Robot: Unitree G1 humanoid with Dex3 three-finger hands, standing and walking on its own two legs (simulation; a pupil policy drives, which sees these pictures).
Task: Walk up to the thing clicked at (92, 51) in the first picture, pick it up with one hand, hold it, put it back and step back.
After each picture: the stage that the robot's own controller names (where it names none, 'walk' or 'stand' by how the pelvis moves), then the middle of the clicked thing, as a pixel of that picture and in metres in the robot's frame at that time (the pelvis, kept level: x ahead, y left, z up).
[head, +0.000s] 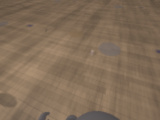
stand; (92, 52) +1.43 -0.05 -0.72
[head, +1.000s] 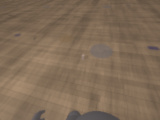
walk; (83, 57) +1.27 +0.20 -0.70
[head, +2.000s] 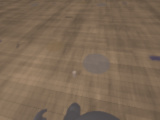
walk; (74, 74) +0.78 +0.29 -0.71
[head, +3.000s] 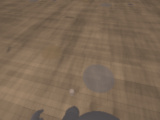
walk; (72, 92) +0.43 +0.23 -0.69
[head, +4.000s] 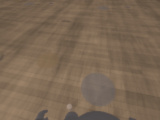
stand; (69, 107) +0.26 +0.22 -0.71
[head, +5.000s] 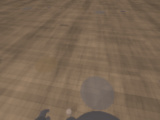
stand; (69, 112) +0.24 +0.21 -0.72
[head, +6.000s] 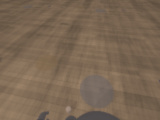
stand; (68, 109) +0.26 +0.22 -0.73
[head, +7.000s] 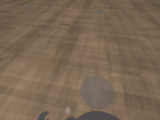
stand; (68, 111) +0.24 +0.22 -0.73
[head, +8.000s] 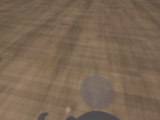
stand; (68, 110) +0.25 +0.22 -0.73
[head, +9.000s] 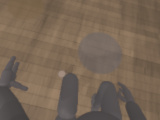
go down; (62, 74) +0.32 +0.25 -0.38
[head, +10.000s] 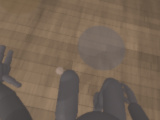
go down; (60, 71) +0.32 +0.27 -0.30
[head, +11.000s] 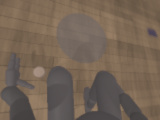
close in; (40, 72) +0.29 +0.29 -0.22
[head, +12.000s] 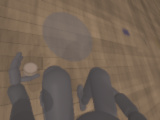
close; (29, 72) +0.31 +0.29 -0.20
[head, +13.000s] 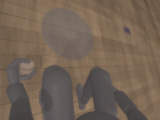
lift; (27, 70) +0.30 +0.30 -0.20
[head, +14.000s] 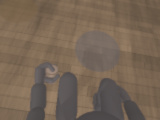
lift; (51, 74) +0.28 +0.27 -0.05
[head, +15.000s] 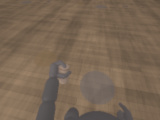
hold; (63, 73) +0.33 +0.18 +0.05
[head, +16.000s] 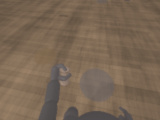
hold; (64, 75) +0.33 +0.18 +0.01
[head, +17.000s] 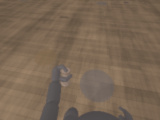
hold; (65, 76) +0.32 +0.17 +0.01
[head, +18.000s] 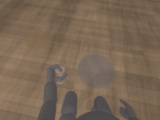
crouch; (60, 75) +0.33 +0.20 -0.05
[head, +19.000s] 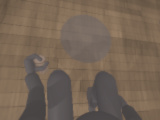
lower; (41, 64) +0.36 +0.29 -0.15
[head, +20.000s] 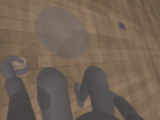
lower; (20, 67) +0.35 +0.31 -0.21
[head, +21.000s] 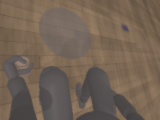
lower; (23, 66) +0.33 +0.31 -0.21
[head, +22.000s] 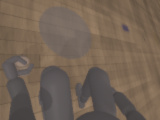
lower; (23, 66) +0.33 +0.32 -0.21
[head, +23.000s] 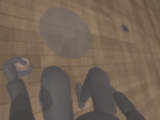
lower; (23, 67) +0.32 +0.32 -0.21
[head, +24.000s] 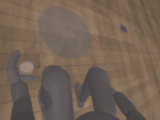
open; (26, 70) +0.31 +0.30 -0.21
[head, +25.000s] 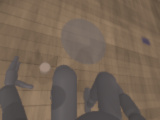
stand; (44, 68) +0.31 +0.28 -0.23
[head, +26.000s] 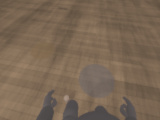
stand; (66, 98) +0.29 +0.22 -0.61
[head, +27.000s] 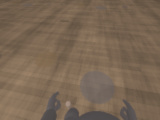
stand; (68, 105) +0.30 +0.23 -0.66
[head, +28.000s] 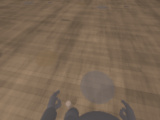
stand; (68, 104) +0.30 +0.22 -0.67
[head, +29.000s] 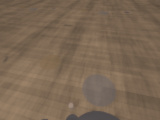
stand; (71, 106) +0.31 +0.21 -0.72
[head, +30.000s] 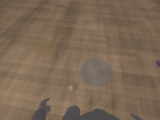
walk; (71, 88) +0.39 +0.21 -0.70
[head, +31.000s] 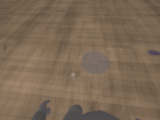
walk; (73, 76) +0.65 +0.26 -0.70
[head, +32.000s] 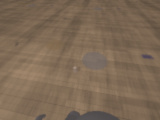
stand; (75, 69) +0.92 +0.27 -0.71
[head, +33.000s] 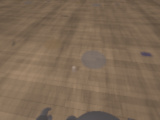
stand; (73, 69) +0.89 +0.27 -0.72
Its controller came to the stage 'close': yes
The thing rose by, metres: 0.72
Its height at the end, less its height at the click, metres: +0.00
